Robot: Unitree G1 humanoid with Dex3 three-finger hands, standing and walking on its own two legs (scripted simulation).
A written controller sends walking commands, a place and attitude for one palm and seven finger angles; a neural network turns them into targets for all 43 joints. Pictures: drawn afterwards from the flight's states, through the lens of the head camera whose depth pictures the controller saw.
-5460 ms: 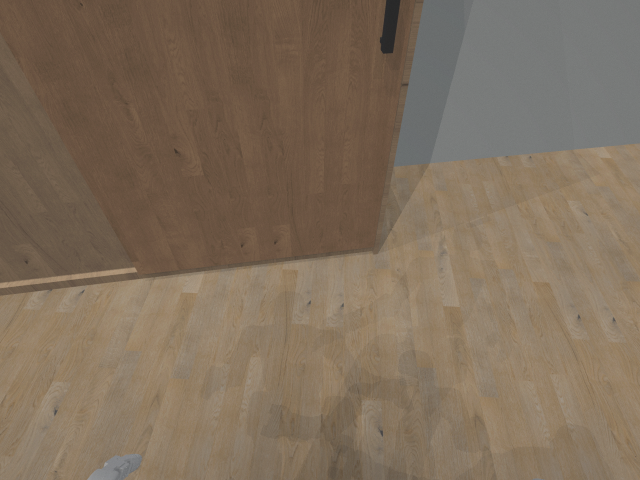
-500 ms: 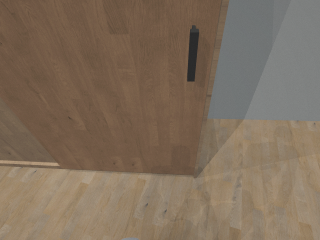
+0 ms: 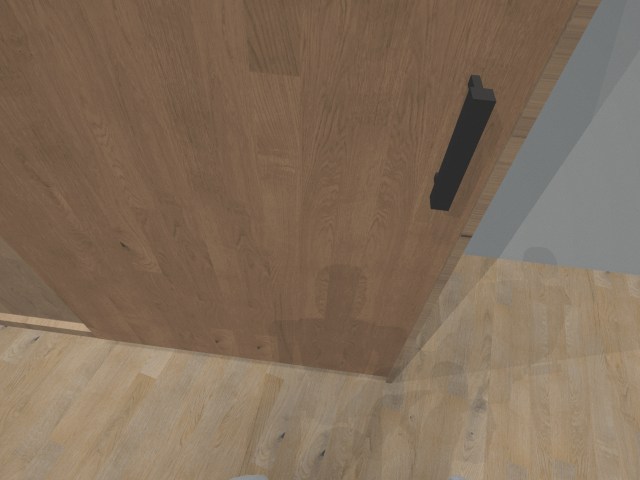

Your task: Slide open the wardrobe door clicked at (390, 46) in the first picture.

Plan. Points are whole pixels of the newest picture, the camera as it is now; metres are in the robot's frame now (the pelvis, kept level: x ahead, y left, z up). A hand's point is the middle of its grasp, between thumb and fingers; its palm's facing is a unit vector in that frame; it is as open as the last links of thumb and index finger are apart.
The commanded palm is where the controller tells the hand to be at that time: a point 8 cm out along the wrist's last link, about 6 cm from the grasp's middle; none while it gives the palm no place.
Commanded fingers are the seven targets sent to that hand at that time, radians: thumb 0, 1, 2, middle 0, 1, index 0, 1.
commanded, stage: come to a stop and stand still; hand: right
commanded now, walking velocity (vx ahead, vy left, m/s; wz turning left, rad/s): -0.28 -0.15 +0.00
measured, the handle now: (456, 146) +0.49 -0.11 +0.17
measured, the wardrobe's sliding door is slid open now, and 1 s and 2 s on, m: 0.00 0.00 0.00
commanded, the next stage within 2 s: none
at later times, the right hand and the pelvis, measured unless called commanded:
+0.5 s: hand out of the picture -0.01 -0.25 -0.17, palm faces +0.05 +0.98 -0.20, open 7.4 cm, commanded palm none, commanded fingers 0.00 -0.90 -0.90 0.20 0.30 0.20 0.30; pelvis -0.02 -0.05 +0.02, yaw +1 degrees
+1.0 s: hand out of the picture -0.03 -0.14 -0.16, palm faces +0.04 +0.98 -0.21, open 7.2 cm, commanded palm none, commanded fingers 0.00 -0.90 -0.90 0.20 0.30 0.20 0.30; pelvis -0.05 +0.03 +0.01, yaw +0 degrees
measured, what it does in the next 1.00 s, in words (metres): steps on the spot: right foot, then left foot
